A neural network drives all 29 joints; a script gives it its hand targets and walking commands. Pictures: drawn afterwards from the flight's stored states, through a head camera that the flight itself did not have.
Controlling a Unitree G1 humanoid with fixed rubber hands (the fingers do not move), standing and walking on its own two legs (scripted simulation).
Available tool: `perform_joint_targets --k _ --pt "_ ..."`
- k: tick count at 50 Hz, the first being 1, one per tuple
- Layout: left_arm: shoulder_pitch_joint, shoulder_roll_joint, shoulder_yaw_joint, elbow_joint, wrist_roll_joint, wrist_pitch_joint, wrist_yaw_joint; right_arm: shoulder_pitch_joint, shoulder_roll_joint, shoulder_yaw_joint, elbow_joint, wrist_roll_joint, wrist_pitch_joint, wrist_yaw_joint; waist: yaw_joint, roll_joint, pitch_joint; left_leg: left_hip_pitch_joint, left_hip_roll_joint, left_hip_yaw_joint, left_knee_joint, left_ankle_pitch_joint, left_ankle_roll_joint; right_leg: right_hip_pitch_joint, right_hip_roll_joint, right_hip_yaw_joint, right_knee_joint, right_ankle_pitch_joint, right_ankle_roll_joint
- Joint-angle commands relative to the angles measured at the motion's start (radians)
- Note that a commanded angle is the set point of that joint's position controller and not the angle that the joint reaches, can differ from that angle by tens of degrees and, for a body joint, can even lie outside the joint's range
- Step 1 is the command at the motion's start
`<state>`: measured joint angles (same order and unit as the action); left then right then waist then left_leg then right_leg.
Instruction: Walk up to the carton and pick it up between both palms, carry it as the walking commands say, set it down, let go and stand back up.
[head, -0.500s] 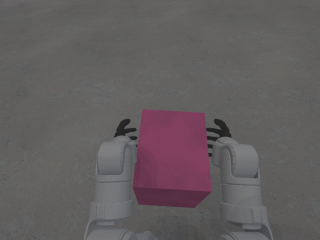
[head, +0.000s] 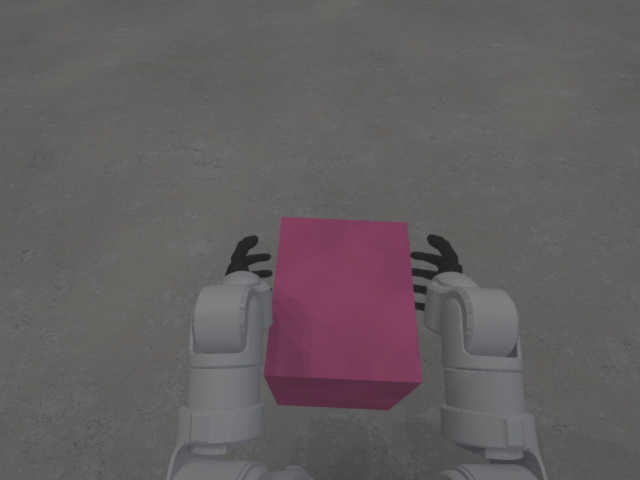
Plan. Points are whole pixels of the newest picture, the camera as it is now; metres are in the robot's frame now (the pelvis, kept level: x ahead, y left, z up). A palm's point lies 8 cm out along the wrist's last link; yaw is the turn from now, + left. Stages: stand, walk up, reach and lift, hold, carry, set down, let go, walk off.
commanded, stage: carry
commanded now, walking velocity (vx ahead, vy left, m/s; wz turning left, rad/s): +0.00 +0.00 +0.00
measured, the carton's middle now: (338, 319) +0.33 +0.01 +0.01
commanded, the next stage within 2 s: none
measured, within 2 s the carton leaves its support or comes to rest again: neither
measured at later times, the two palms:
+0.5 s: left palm (193, 320) +0.26 +0.16 +0.13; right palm (422, 316) +0.26 -0.08 +0.12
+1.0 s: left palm (194, 311) +0.27 +0.16 +0.12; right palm (411, 299) +0.29 -0.07 +0.11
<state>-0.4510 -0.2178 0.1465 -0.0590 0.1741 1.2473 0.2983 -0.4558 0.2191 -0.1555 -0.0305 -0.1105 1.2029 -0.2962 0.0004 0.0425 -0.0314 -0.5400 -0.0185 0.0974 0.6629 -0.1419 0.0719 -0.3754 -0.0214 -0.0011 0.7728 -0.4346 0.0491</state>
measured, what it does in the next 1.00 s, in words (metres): steps on the spot: left foot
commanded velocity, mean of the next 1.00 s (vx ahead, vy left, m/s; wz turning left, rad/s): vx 0.00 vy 0.00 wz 0.31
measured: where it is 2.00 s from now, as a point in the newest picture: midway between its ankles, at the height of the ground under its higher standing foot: outside the picture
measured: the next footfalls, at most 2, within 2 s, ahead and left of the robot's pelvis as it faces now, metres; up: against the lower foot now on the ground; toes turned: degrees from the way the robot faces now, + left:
left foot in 0.16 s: +0.07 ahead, +0.12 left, +0.00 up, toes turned +3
right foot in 1.44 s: +0.02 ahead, -0.09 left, +0.00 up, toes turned +9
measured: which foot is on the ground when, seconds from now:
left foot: down 0.00-0.02, up 0.04-0.14, down 0.16-1.00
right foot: down 0.00-1.00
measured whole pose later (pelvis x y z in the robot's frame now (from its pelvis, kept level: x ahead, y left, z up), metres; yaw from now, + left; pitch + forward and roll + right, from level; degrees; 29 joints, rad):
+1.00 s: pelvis -0.03 +0.02 +0.01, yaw +5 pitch +1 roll +0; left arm -0.45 -0.22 0.14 -0.10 0.17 1.27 0.30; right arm -0.45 0.22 -0.15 -0.07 -0.09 1.23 -0.31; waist 0.00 0.04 -0.04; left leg -0.49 -0.02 0.03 0.84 -0.38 0.04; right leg -0.39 -0.10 -0.06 0.70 -0.33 0.04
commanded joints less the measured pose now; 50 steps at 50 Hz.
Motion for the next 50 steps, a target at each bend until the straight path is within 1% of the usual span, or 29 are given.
perform_joint_targets --k 1,2,4,5,7,8,10,11,12,13,16,19,20,21,23,27,28,29,33,36,40,42,43,44,45,46,47,48,50 --pt "-0.47 -1.069 -0.461 -0.109 -0.407 -0.064 -0.255 -0.476 1.059 0.538 -0.205 0.339 -0.017 0.226 0.013 -0.44 -0.379 -0.007 -0.006 -0.056 0.097 -0.313 -0.14 0.17 -0.344 0.478 -0.588 -0.467 -0.207" --pt "-0.481 -1.113 -0.467 -0.154 -0.417 -0.082 -0.261 -0.519 1.091 0.582 -0.244 0.368 -0.021 0.241 -0.002 -0.409 -0.286 0.044 0.041 -0.103 0.25 -0.205 -0.107 -0.07 -0.396 0.429 -0.608 -0.377 -0.24" --pt "-0.516 -1.096 -0.453 -0.211 -0.427 -0.08 -0.265 -0.534 1.109 0.586 -0.249 0.394 -0.021 0.239 -0.002 -0.278 -0.296 0.113 0.036 -0.106 0.355 -0.152 -0.081 -0.106 -0.289 0.233 -0.527 -0.164 -0.191" --pt "-0.511 -1.088 -0.449 -0.199 -0.424 -0.074 -0.261 -0.51 1.104 0.566 -0.222 0.387 -0.019 0.233 -0.005 -0.245 -0.322 0.125 0.04 -0.079 0.259 -0.159 -0.073 -0.058 -0.246 0.161 -0.47 -0.082 -0.167" --pt "-0.446 -1.057 -0.453 -0.141 -0.402 -0.05 -0.244 -0.448 1.064 0.538 -0.201 0.372 -0.002 0.222 -0.018 -0.2 -0.384 0.208 0.032 -0.017 -0.096 -0.131 -0.058 0.07 -0.194 0.081 -0.306 0.28 -0.131" --pt "-0.43 -1.048 -0.465 -0.141 -0.405 -0.04 -0.236 -0.448 1.051 0.528 -0.221 0.369 0.003 0.214 -0.019 -0.155 -0.428 0.271 0.056 -0.067 -0.164 -0.065 -0.054 0.098 -0.177 0.054 -0.237 0.398 -0.103" --pt "-0.422 -1.04 -0.472 -0.158 -0.413 -0.033 -0.229 -0.461 1.046 0.538 -0.243 0.378 0.015 0.212 -0.01 -0.045 -0.466 0.411 0.194 -0.256 -0.17 0.273 -0.022 -0.014 -0.113 0.003 -0.134 0.247 -0.043" --pt "-0.43 -1.05 -0.477 -0.17 -0.409 -0.03 -0.226 -0.443 1.047 0.533 -0.237 0.375 0.017 0.213 -0.007 0.029 -0.468 0.396 0.246 -0.325 -0.23 0.234 0.002 -0.021 -0.06 -0.036 -0.099 0.097 -0.025" --pt "-0.437 -1.048 -0.486 -0.192 -0.42 -0.025 -0.226 -0.425 1.039 0.528 -0.247 0.371 0.019 0.209 -0.011 0.075 -0.443 0.362 0.264 -0.386 -0.286 0.073 0.025 -0.031 -0.031 -0.035 -0.096 0.036 -0.021" --pt "-0.475 -1.059 -0.505 -0.202 -0.432 -0.015 -0.223 -0.433 1.047 0.513 -0.244 0.368 0.025 0.204 -0.013 0.082 -0.411 0.32 0.271 -0.412 -0.336 -0.068 0.022 -0.036 -0.02 -0.039 -0.09 0.014 -0.024" --pt "-0.506 -1.072 -0.526 -0.16 -0.432 0.002 -0.231 -0.398 1.046 0.458 -0.17 0.323 0.025 0.204 -0.009 0.163 -0.38 0.23 0.245 -0.386 -0.378 -0.248 0.021 0.008 -0.006 -0.038 -0.09 0.0 -0.051" --pt "-0.46 -1.07 -0.497 -0.104 -0.407 0.002 -0.233 -0.424 1.031 0.462 -0.162 0.324 0.021 0.211 -0.003 0.138 -0.363 0.184 0.21 -0.347 -0.391 -0.365 0.008 0.047 0.007 -0.043 -0.123 0.016 -0.057" --pt "-0.48 -1.07 -0.497 -0.116 -0.414 0.0 -0.233 -0.43 1.046 0.471 -0.16 0.33 0.023 0.213 -0.001 0.082 -0.373 0.164 0.207 -0.334 -0.391 -0.42 0.006 0.078 0.015 -0.055 -0.144 0.008 -0.061" --pt "-0.471 -1.069 -0.484 -0.107 -0.414 -0.001 -0.234 -0.444 1.036 0.465 -0.167 0.328 0.023 0.211 0.0 0.094 -0.373 0.165 0.196 -0.322 -0.402 -0.464 0.0 0.096 0.026 -0.059 -0.16 0.006 -0.06" --pt "-0.491 -1.069 -0.488 -0.126 -0.423 -0.008 -0.239 -0.456 1.041 0.473 -0.175 0.335 0.019 0.213 0.003 0.072 -0.361 0.133 0.169 -0.296 -0.382 -0.453 -0.016 0.128 0.017 -0.049 -0.214 0.019 -0.068" --pt "-0.488 -1.056 -0.477 -0.167 -0.433 -0.005 -0.233 -0.494 1.049 0.504 -0.237 0.368 0.022 0.207 0.002 -0.037 -0.371 0.14 0.122 -0.253 -0.265 -0.278 -0.031 0.115 -0.067 0.037 -0.274 0.015 -0.072" --pt "-0.452 -1.044 -0.452 -0.104 -0.411 0.0 -0.235 -0.476 1.035 0.502 -0.198 0.345 0.03 0.205 0.002 -0.101 -0.358 0.109 0.103 -0.232 -0.229 -0.274 -0.04 0.116 -0.1 0.073 -0.302 -0.034 -0.075" --pt "-0.462 -1.055 -0.454 -0.133 -0.417 -0.004 -0.232 -0.518 1.037 0.515 -0.246 0.363 0.027 0.206 0.001 -0.126 -0.35 0.09 0.087 -0.215 -0.185 -0.24 -0.044 0.116 -0.131 0.107 -0.328 -0.035 -0.081" --pt "-0.477 -1.055 -0.46 -0.148 -0.418 -0.004 -0.223 -0.51 1.031 0.511 -0.24 0.367 0.032 0.203 -0.008 -0.107 -0.384 0.088 0.091 -0.231 -0.159 -0.108 -0.038 0.148 -0.166 0.086 -0.266 0.083 -0.085" --pt "-0.49 -1.054 -0.47 -0.163 -0.411 -0.005 -0.217 -0.489 1.03 0.503 -0.209 0.365 0.032 0.203 -0.011 0.014 -0.386 0.125 0.139 -0.325 -0.231 -0.05 -0.016 0.105 -0.104 -0.007 -0.161 0.04 -0.054" --pt "-0.482 -1.075 -0.479 -0.163 -0.412 -0.012 -0.221 -0.493 1.031 0.514 -0.225 0.367 0.023 0.206 -0.006 0.086 -0.389 0.117 0.169 -0.391 -0.254 0.022 -0.002 0.135 -0.052 -0.066 -0.12 0.004 -0.045" --pt "-0.455 -1.07 -0.471 -0.146 -0.398 -0.018 -0.222 -0.49 1.029 0.522 -0.223 0.37 0.018 0.214 0.001 0.028 -0.397 0.039 0.136 -0.346 -0.208 0.002 -0.027 0.213 -0.091 -0.026 -0.18 0.016 -0.059" --pt "-0.466 -1.073 -0.468 -0.155 -0.408 -0.022 -0.227 -0.492 1.037 0.524 -0.23 0.373 0.015 0.214 0.003 -0.062 -0.406 -0.017 0.086 -0.279 -0.119 -0.017 -0.051 0.261 -0.169 0.062 -0.245 0.074 -0.081" --pt "-0.493 -1.055 -0.469 -0.18 -0.411 -0.027 -0.228 -0.496 1.037 0.527 -0.229 0.374 0.016 0.215 0.007 -0.206 -0.396 -0.107 0.018 -0.19 0.025 -0.123 -0.075 0.301 -0.285 0.171 -0.322 0.168 -0.135" --pt "-0.484 -1.052 -0.459 -0.169 -0.408 -0.03 -0.228 -0.506 1.036 0.531 -0.229 0.381 0.014 0.215 0.007 -0.35 -0.394 -0.16 -0.005 -0.108 0.181 -0.269 -0.069 0.323 -0.411 0.232 -0.355 0.336 -0.205" --pt "-0.479 -1.057 -0.465 -0.186 -0.409 -0.034 -0.228 -0.509 1.028 0.52 -0.234 0.384 0.011 0.216 0.01 -0.329 -0.397 -0.156 0.028 -0.084 0.324 -0.377 -0.069 0.279 -0.472 0.217 -0.356 0.397 -0.243" --pt "-0.447 -1.063 -0.451 -0.156 -0.398 -0.028 -0.227 -0.529 1.023 0.521 -0.24 0.392 0.011 0.214 0.007 -0.277 -0.379 -0.139 0.044 -0.083 0.41 -0.389 -0.069 0.237 -0.463 0.174 -0.346 0.393 -0.252" --pt "-0.455 -1.047 -0.451 -0.186 -0.398 -0.033 -0.223 -0.505 1.026 0.52 -0.225 0.395 0.012 0.213 0.001 -0.226 -0.371 -0.114 0.063 -0.069 0.405 -0.363 -0.066 0.217 -0.445 0.123 -0.319 0.402 -0.238" --pt "-0.422 -1.062 -0.454 -0.171 -0.384 -0.034 -0.215 -0.488 1.025 0.526 -0.242 0.407 0.008 0.214 -0.019 -0.198 -0.372 -0.027 0.068 -0.027 0.151 -0.305 -0.067 0.229 -0.358 -0.016 -0.215 0.512 -0.163"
